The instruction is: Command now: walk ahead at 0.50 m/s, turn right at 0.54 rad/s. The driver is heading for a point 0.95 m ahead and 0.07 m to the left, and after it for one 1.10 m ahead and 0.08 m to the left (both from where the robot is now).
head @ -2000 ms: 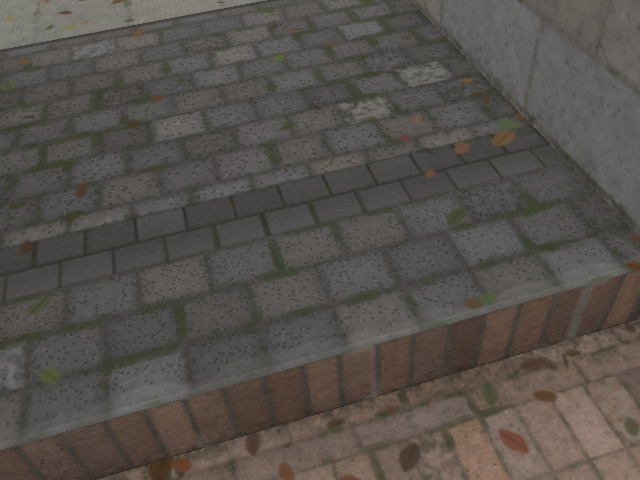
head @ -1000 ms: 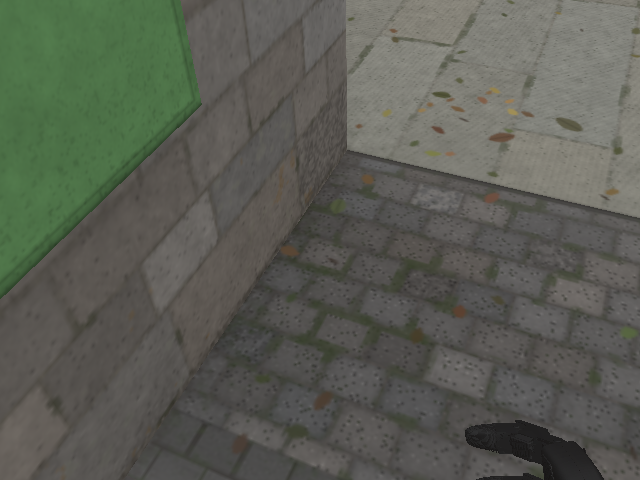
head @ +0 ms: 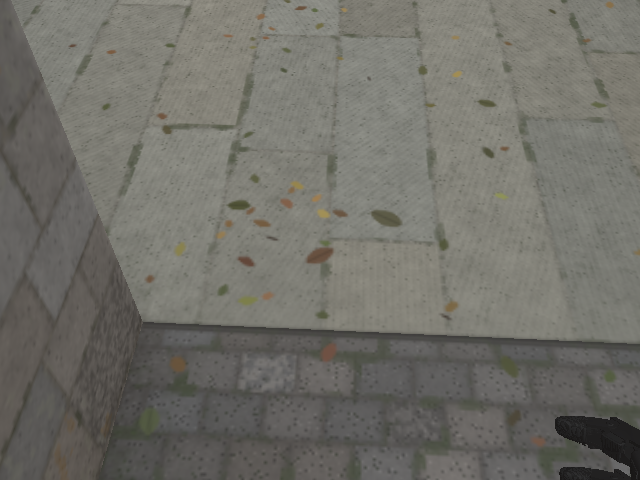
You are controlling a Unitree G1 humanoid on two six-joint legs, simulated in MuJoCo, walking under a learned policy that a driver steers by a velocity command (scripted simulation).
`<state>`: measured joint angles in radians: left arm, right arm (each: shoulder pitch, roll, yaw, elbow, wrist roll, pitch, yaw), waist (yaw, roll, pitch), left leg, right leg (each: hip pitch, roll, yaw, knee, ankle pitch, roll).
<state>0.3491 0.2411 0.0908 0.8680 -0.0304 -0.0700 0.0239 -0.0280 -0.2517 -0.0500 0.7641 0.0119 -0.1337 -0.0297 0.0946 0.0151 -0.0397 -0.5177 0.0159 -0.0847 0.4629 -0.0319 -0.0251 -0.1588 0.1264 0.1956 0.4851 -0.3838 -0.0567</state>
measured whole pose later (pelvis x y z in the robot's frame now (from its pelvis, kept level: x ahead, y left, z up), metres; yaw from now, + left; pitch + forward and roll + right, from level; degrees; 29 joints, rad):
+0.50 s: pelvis +0.24 -0.05 -0.01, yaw -6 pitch +3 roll +2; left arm 0.02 0.23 0.05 0.68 -0.02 -0.06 0.00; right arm 0.39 -0.26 -0.07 0.96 0.02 -0.09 -0.01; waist -0.09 -0.01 0.00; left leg -0.13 0.05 0.01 0.58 -0.42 -0.03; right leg -0.48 -0.03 -0.03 0.57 -0.15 -0.05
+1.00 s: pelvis +0.49 -0.06 -0.01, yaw +5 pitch +3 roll -1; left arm 0.36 0.23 0.08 0.90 0.00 -0.06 0.03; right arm 0.03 -0.23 -0.06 0.76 0.02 -0.04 0.06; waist 0.06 0.02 0.01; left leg -0.62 0.03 0.05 0.64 -0.07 0.09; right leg 0.11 0.00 -0.24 0.27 -0.42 0.00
